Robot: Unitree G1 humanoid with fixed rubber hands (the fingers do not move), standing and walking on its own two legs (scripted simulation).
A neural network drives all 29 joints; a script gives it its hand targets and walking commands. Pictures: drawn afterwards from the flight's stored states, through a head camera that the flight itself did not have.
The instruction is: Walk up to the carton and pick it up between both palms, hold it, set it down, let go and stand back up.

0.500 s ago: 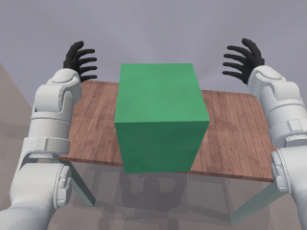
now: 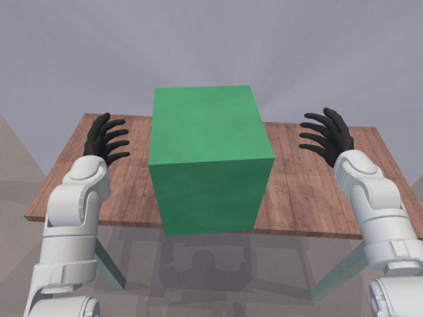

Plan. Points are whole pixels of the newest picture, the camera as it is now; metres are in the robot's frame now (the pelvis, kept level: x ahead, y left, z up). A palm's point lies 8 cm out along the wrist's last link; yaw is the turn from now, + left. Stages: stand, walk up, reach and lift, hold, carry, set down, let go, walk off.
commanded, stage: set down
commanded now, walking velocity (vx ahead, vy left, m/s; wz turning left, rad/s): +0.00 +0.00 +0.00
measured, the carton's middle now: (206, 162) +0.42 +0.02 +0.05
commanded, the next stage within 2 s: none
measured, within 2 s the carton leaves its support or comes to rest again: neither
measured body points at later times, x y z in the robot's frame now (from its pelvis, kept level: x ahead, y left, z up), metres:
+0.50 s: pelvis +0.02 +0.00 +0.00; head +0.03 +0.00 +0.45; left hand +0.30 +0.21 +0.08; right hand +0.33 -0.22 +0.08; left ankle +0.02 +0.14 -0.75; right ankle +0.03 -0.09 -0.75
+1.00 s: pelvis +0.03 +0.00 +0.00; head +0.04 +0.02 +0.45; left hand +0.23 +0.21 -0.01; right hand +0.24 -0.22 +0.01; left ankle +0.02 +0.14 -0.75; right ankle +0.03 -0.09 -0.75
